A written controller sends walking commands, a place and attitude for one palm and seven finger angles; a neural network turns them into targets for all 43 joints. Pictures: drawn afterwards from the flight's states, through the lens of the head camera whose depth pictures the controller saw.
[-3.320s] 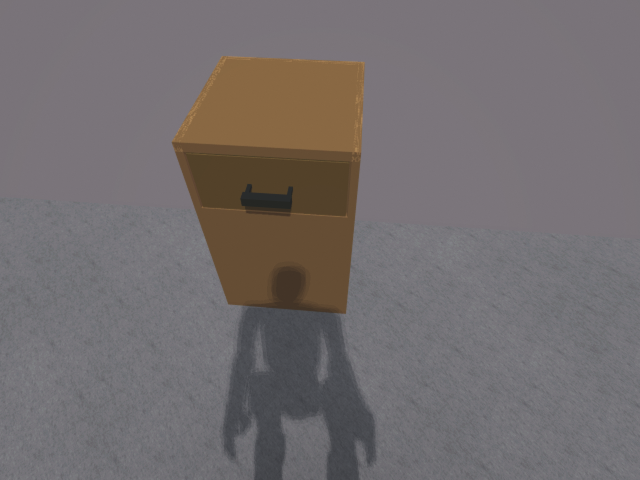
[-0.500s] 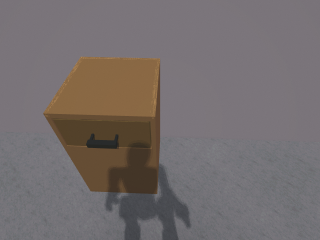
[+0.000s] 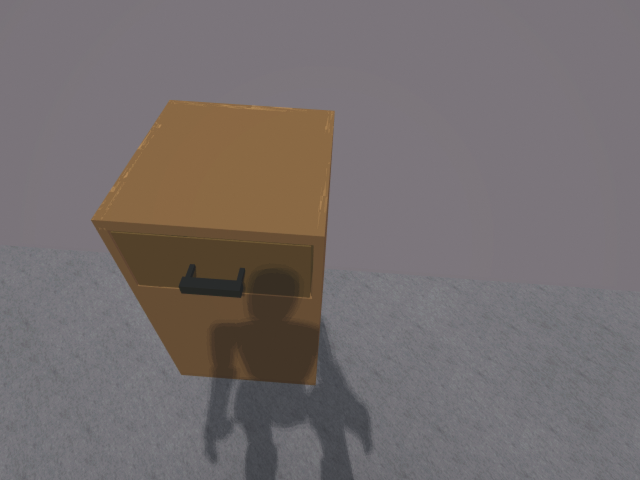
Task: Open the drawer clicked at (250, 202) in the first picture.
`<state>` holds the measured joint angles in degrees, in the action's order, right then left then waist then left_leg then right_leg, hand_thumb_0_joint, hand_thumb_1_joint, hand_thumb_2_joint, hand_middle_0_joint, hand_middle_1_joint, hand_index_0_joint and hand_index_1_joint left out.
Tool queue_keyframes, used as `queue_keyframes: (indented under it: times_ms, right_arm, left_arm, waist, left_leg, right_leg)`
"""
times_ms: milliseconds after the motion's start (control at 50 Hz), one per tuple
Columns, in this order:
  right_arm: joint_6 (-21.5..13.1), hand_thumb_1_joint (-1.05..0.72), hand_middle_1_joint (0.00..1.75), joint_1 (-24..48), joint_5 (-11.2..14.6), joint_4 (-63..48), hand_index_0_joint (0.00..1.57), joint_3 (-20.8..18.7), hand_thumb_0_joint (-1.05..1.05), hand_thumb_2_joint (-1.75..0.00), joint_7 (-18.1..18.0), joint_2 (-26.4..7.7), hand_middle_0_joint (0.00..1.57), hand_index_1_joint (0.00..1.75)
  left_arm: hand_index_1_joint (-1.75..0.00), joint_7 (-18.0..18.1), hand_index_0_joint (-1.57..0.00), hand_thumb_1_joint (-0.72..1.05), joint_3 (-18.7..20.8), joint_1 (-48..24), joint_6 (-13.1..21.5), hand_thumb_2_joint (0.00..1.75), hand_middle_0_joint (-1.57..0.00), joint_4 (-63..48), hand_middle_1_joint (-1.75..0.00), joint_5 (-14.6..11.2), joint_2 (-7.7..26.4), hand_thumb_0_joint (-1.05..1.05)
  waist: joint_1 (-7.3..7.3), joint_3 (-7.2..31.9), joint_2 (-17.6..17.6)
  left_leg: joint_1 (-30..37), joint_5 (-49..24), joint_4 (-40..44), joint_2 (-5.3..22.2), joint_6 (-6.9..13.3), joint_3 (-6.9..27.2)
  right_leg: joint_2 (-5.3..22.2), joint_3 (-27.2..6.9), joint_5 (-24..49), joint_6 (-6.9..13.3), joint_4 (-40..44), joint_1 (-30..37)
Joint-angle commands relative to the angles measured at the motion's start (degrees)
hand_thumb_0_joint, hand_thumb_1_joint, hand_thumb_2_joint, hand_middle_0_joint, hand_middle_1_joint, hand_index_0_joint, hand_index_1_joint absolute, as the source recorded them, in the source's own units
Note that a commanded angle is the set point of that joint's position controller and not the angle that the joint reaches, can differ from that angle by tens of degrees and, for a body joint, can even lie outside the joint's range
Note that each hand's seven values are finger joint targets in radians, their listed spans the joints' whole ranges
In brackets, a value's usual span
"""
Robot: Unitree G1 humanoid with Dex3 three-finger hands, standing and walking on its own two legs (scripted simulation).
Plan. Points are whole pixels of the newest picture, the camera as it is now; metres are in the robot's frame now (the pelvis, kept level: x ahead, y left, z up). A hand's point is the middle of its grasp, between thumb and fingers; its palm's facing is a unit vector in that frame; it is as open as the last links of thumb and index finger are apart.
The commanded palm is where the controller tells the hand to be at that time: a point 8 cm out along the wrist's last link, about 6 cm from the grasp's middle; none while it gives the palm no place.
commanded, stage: look again from close up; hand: left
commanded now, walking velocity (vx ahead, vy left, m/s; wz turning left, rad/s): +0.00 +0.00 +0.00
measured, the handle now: (214, 278) +0.51 +0.25 -0.17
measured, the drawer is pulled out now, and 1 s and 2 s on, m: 0.00 0.00 0.00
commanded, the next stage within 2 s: raise the hand with hooked fingers in 0.12 s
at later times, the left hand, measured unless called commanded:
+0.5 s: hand (173, 419) +0.20 +0.20 -0.04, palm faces -0.04 -0.29 -0.96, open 7.9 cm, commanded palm +0.13 +0.22 -0.03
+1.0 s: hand (169, 410) +0.20 +0.20 -0.02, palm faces -0.04 -0.11 -0.99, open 10.7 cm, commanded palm +0.18 +0.21 +0.03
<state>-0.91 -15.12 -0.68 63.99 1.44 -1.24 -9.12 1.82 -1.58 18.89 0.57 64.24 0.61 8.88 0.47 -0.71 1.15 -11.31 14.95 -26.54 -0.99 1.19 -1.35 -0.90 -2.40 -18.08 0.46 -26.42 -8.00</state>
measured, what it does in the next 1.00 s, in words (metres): stands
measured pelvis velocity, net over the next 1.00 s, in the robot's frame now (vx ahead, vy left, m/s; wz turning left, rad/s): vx -0.03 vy -0.03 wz -0.01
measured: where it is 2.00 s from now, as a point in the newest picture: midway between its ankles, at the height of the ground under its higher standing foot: outside the picture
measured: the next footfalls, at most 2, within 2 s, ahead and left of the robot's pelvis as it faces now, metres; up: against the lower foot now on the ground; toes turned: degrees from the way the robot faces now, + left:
none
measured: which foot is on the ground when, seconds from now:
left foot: down 0.00-1.00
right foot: down 0.00-1.00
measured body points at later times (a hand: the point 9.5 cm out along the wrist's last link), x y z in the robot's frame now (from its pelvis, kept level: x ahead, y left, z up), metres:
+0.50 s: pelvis -0.02 -0.01 -0.03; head -0.01 -0.04 +0.42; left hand +0.19 +0.21 +0.01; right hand +0.16 -0.25 -0.12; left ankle -0.01 +0.11 -0.74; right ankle -0.04 -0.11 -0.74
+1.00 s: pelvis -0.03 -0.03 -0.03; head -0.01 -0.07 +0.42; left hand +0.20 +0.20 +0.03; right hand +0.17 -0.24 -0.14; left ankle -0.01 +0.11 -0.74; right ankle -0.04 -0.11 -0.74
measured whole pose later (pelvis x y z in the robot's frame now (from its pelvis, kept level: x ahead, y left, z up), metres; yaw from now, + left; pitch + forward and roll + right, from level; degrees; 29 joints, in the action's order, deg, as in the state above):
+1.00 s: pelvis -0.03 -0.03 -0.03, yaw +0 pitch +8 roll +1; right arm 5.5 -7.8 -2.7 32.8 1.7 -0.6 -11.1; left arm 16.9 -3.2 14.8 0.4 3.5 56.8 21.7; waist 3.0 5.8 -2.6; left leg -30.8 19.3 -42.7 1.0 -0.5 -0.9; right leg -2.2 1.1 -23.9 3.7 -45.4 -29.0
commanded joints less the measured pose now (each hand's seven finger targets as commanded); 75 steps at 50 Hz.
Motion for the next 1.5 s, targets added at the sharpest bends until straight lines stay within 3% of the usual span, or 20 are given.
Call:
queue_keyframes:
  times_ms: [0, 180, 200, 220, 240, 260, 280, 300, 320, 380, 420, 480, 560, 640, 700, 760, 900, 1040, 1160, 1480]
  right_arm:
    - [-0.9, -0.90, 0.30, -2.8, 0.3, -1.5, 0.20, -1.4, 0.00, -0.90, -0.7, -6.2, 0.20, 0.30]
    - [-1.0, -0.90, 0.30, -2.8, 0.2, -1.5, 0.20, -1.3, 0.00, -0.90, -0.8, -6.3, 0.20, 0.30]
    - [-1.4, -0.90, 0.30, 1.7, 0.7, -5.8, 0.20, -1.8, 0.00, -0.90, -0.3, -7.5, 0.20, 0.30]
    - [-9.2, -0.90, 0.30, -0.7, 4.1, -25.6, 0.20, -2.7, 0.00, -0.90, -2.5, -15.2, 0.20, 0.30]
    - [-15.2, -0.90, 0.30, 2.7, 2.7, -22.4, 0.20, -2.5, 0.00, -0.90, -5.4, -10.6, 0.20, 0.30]
    - [-17.3, -0.90, 0.30, 2.7, 4.0, -21.7, 0.20, -3.6, 0.00, -0.90, -5.2, -8.5, 0.20, 0.30]
    - [-17.8, -0.90, 0.30, 3.4, 3.6, -21.7, 0.20, -3.2, 0.00, -0.90, -4.7, -8.0, 0.20, 0.30]
    - [-17.5, -0.90, 0.30, 6.1, 2.1, -25.5, 0.20, -3.8, 0.00, -0.90, -3.7, -10.1, 0.20, 0.30]
    - [-16.2, -0.90, 0.30, 6.3, 0.5, -26.6, 0.20, -4.1, 0.00, -0.90, -3.2, -12.0, 0.20, 0.30]
    - [-9.8, -0.90, 0.30, 10.0, -2.4, -33.8, 0.20, -5.5, 0.00, -0.90, -0.3, -11.8, 0.20, 0.30]
    - [-4.6, -0.90, 0.30, 13.3, -2.9, -37.2, 0.20, -5.9, 0.00, -0.90, 2.0, -11.4, 0.20, 0.30]
    - [-0.8, -0.90, 0.30, 16.4, -2.0, -41.1, 0.20, -5.1, 0.00, -0.90, 3.8, -10.2, 0.20, 0.30]
    - [2.6, -0.90, 0.30, 16.1, -3.3, -43.2, 0.20, -5.2, 0.00, -0.90, 3.7, -9.0, 0.20, 0.30]
    - [4.1, -0.90, 0.30, 16.3, -3.6, -43.3, 0.20, -5.7, 0.00, -0.90, 2.3, -8.6, 0.20, 0.30]
    - [3.5, -0.90, 0.30, 16.5, -3.2, -42.0, 0.20, -5.2, 0.00, -0.90, 1.2, -8.8, 0.20, 0.30]
    - [3.4, -0.90, 0.30, 17.2, -2.4, -41.5, 0.20, -4.5, 0.00, -0.90, 0.4, -8.8, 0.20, 0.30]
    - [3.5, -0.90, 0.30, 16.3, -1.7, -40.8, 0.20, -2.9, 0.00, -0.90, -0.5, -8.5, 0.20, 0.30]
    - [3.1, -0.90, 0.30, 14.3, -2.2, -40.1, 0.20, -4.3, 0.00, -0.90, 0.1, -8.8, 0.20, 0.30]
    - [3.3, -0.90, 0.30, 13.4, -1.5, -39.2, 0.20, -5.7, 0.00, -0.90, 0.7, -10.0, 0.20, 0.30]
    - [5.5, -0.90, 0.30, 14.1, 0.6, -39.7, 0.20, -4.0, 0.00, -0.90, 0.3, -10.0, 0.20, 0.30]
  left_arm:
    - [-0.30, 0.7, -0.20, 0.90, 1.4, 3.4, 1.1, 0.90, -0.20, -1.6, -0.30, 0.2, 5.6, 0.00]
    - [-0.30, 0.8, -0.20, 0.90, 1.6, 3.3, 1.1, 0.90, -0.20, -1.5, -0.30, 0.2, 5.6, 0.00]
    - [-0.30, 2.9, -0.20, 0.90, 1.9, 5.9, 2.6, 0.90, -0.20, -1.0, -0.30, 1.1, 6.5, 0.00]
    - [-0.32, 3.7, -0.20, 0.88, 0.0, -37.9, 10.9, 0.89, -0.20, -90.6, -0.32, 7.5, 23.1, 0.00]
    - [-0.33, 8.1, -0.20, 0.85, 2.5, -13.5, 6.5, 0.88, -0.20, -74.7, -0.33, 9.2, 19.2, 0.00]
    - [-0.34, 10.9, -0.21, 0.83, -2.6, 2.2, -2.1, 0.87, -0.21, -68.7, -0.34, 9.5, 9.4, 0.00]
    - [-0.36, 11.2, -0.21, 0.81, -7.6, 2.2, -3.7, 0.86, -0.21, -67.8, -0.36, 12.5, 2.3, 0.00]
    - [-0.37, 12.6, -0.21, 0.78, -7.2, -1.7, -3.5, 0.85, -0.21, -71.7, -0.37, 17.7, 6.2, 0.00]
    - [-0.39, 14.3, -0.21, 0.76, -5.5, -1.1, -3.4, 0.84, -0.21, -69.2, -0.39, 25.2, 9.6, 0.00]
    - [-0.43, 18.9, -0.22, 0.69, -4.1, 17.5, -3.7, 0.81, -0.22, -59.9, -0.43, 44.5, 8.9, 0.00]
    - [-0.47, 20.2, -0.22, 0.64, -7.5, 22.7, -2.7, 0.79, -0.22, -56.6, -0.47, 52.7, 4.5, 0.00]
    - [-0.51, 22.6, -0.22, 0.57, -0.7, 21.6, 2.6, 0.76, -0.22, -61.0, -0.51, 59.1, 12.2, 0.00]
    - [-0.57, 29.2, -0.23, 0.48, 8.1, 5.7, 5.1, 0.72, -0.23, -71.4, -0.57, 65.8, 21.8, 0.00]
    - [-0.63, 33.0, -0.24, 0.39, 7.5, -9.5, 5.1, 0.68, -0.24, -78.4, -0.63, 64.0, 21.7, 0.00]
    - [-0.68, 31.4, -0.24, 0.32, 4.7, -13.1, 4.8, 0.65, -0.24, -75.9, -0.68, 61.1, 20.6, 0.00]
    - [-0.72, 27.1, -0.25, 0.25, 2.2, -13.1, 2.0, 0.62, -0.25, -73.4, -0.72, 58.7, 19.8, 0.00]
    - [-0.82, 16.8, -0.26, 0.08, 4.0, -6.4, -0.8, 0.55, -0.26, -69.8, -0.82, 56.2, 22.4, 0.00]
    - [-0.93, 18.9, -0.27, -0.08, 9.4, -8.8, 4.0, 0.48, -0.27, -73.6, -0.93, 56.6, 24.8, 0.00]
    - [-1.02, 20.8, -0.28, -0.22, 6.9, -15.6, 2.2, 0.42, -0.28, -73.4, -1.02, 56.2, 23.4, 0.00]
    - [-1.20, 10.0, -0.30, -0.50, 3.9, -30.1, -3.4, 0.30, -0.30, -70.5, -1.20, 55.1, 26.1, 0.00]
  waist:
    - [-0.49, -2.4, -1.3]
    - [-0.45, -1.9, -1.5]
    - [0.93, -5.6, -0.9]
    - [-4.32, 22.9, -16.2]
    - [-0.14, 22.8, -24.7]
    - [-1.99, 15.1, -17.9]
    - [-2.54, 8.0, -11.7]
    - [-2.30, 3.0, -7.2]
    - [-3.06, 4.7, -2.1]
    - [2.26, 11.5, 6.8]
    - [4.03, 7.3, 13.9]
    - [7.69, 11.9, 11.1]
    - [7.03, 17.0, 0.8]
    - [2.45, 23.0, -4.6]
    - [-0.35, 19.0, -3.1]
    - [-0.48, 17.7, -1.6]
    - [3.27, 14.7, 2.0]
    - [4.13, 18.4, -1.3]
    - [1.97, 18.2, -0.9]
    - [3.01, 14.7, -3.8]
  left_leg:
    - [2.4, -12.2, 4.0, 6.4, 1.6, 5.1]
    - [3.5, -16.4, 4.0, 6.5, 1.7, 5.0]
    - [-1.5, -24.4, -7.4, 6.7, -0.3, 3.5]
    - [15.6, -32.3, 1.1, 1.8, 1.5, 2.3]
    - [22.6, -41.1, 1.3, 5.2, 0.7, 3.5]
    - [13.4, -35.9, 4.0, 5.2, -1.3, 4.7]
    - [7.7, -31.6, 2.3, 5.0, -0.7, 4.2]
    - [0.6, -21.9, -1.2, 3.8, -0.4, 4.7]
    - [-4.1, -13.7, -4.3, 2.4, 0.2, 4.2]
    - [-9.8, -16.2, -10.6, 0.7, -0.2, 2.7]
    - [-17.7, -9.3, -12.3, 0.4, -0.6, 1.1]
    - [-22.4, -5.8, -14.3, -1.2, -0.8, -0.3]
    - [-21.4, -3.7, -18.9, -2.2, -0.2, -0.3]
    - [-15.6, -2.8, -24.4, -2.0, 0.9, 1.2]
    - [-16.7, 0.7, -25.1, -1.9, 1.5, 1.4]
    - [-17.7, 0.0, -22.3, -1.8, 1.8, 1.2]
    - [-16.7, -4.0, -14.2, -1.7, 1.4, 0.5]
    - [-13.1, -7.7, -12.2, -1.6, 1.3, 0.3]
    - [-9.8, -8.4, -11.8, -1.1, 1.5, 0.3]
    - [0.0, -13.9, -3.2, 0.4, 0.9, 1.5]
  right_leg:
    - [5.2, -3.2, 12.5, 1.3, 4.0, -4.3]
    - [5.4, -2.9, 15.5, 1.3, 3.7, -3.2]
    - [7.8, -5.5, 32.7, -0.1, 4.9, -6.2]
    - [2.0, -3.3, 30.1, 2.4, -3.5, -4.1]
    - [0.5, 2.9, 10.0, 2.5, -9.4, -10.1]
    - [-0.4, 6.1, -1.6, 1.1, -13.4, -16.2]
    - [0.2, 6.0, -1.0, 1.0, -12.0, -17.3]
    - [0.4, 5.6, 0.5, 1.5, -8.1, -18.7]
    - [-0.3, 4.8, 3.6, 2.2, -5.9, -19.9]
    - [-2.0, 3.1, 7.3, 3.6, -10.1, -20.3]
    - [-1.8, 0.7, 6.5, 3.9, -11.4, -23.5]
    - [-0.5, -4.3, 10.4, 4.4, -13.7, -19.5]
    - [-0.3, -7.0, 4.9, 4.5, -16.2, -24.9]
    - [0.6, -10.1, 3.3, 4.1, -16.1, -30.4]
    - [0.6, -8.8, 0.2, 3.0, -13.9, -31.0]
    - [0.5, -7.1, 4.0, 2.2, -12.2, -25.7]
    - [1.4, -6.2, 12.8, 1.0, -7.7, -13.2]
    - [1.0, -3.7, 17.1, 1.5, -8.6, -10.9]
    - [0.0, -0.5, 13.4, 1.6, -8.5, -14.4]
    - [-0.7, 3.4, 11.8, 2.2, -3.3, -10.0]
